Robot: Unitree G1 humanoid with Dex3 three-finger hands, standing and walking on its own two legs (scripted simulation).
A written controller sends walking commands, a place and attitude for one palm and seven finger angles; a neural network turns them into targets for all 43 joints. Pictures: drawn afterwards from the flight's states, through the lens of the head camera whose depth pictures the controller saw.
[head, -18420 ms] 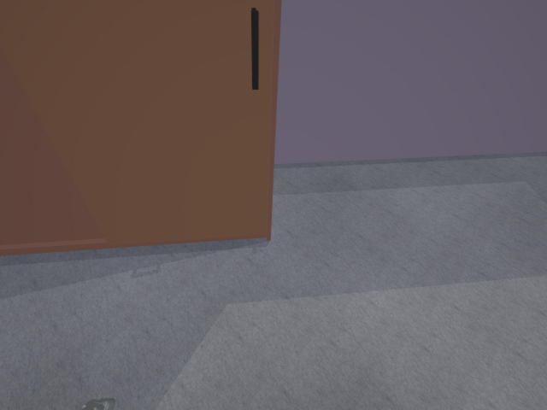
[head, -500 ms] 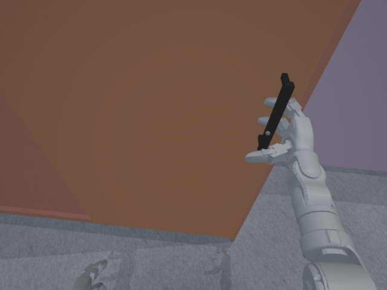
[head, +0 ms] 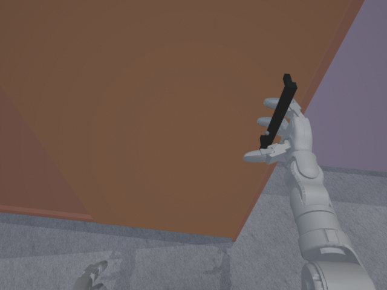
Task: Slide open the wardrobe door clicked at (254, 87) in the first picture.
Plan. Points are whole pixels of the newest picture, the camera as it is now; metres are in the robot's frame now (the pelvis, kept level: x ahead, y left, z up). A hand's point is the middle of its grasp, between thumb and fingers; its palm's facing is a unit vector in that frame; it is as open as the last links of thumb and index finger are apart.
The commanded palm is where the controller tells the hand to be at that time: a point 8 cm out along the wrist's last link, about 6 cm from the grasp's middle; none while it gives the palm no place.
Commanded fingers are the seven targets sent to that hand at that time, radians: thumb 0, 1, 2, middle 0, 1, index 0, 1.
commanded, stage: slide the fingers in behind the handle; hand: right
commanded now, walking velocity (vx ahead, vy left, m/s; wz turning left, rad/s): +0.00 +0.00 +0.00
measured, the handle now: (274, 118) +0.47 -0.13 +0.13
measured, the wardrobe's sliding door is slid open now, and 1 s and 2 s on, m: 0.00 0.00 0.00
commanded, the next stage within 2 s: grip the handle and tug to test in 0.30 s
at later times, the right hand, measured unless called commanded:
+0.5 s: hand (265, 132) +0.41 -0.10 +0.13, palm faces -0.02 +1.00 +0.00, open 13.8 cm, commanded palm +0.38 -0.16 +0.13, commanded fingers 0.00 0.22 -0.42 0.33 1.24 0.33 1.24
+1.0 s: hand (264, 131) +0.42 -0.10 +0.13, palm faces +0.00 +1.00 -0.01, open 6.8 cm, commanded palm +0.39 -0.15 +0.13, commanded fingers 0.00 -0.90 -0.90 0.45 1.40 0.45 1.40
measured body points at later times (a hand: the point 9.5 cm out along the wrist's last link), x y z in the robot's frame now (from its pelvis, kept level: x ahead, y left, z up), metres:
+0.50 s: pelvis +0.00 -0.01 +0.00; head +0.02 +0.00 +0.45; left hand +0.11 +0.23 -0.11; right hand +0.41 -0.16 +0.13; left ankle -0.01 +0.10 -0.73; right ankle +0.00 -0.12 -0.73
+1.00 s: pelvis +0.00 +0.00 +0.00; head +0.02 +0.01 +0.45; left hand +0.12 +0.24 -0.11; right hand +0.41 -0.15 +0.13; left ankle -0.01 +0.10 -0.73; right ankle +0.00 -0.12 -0.73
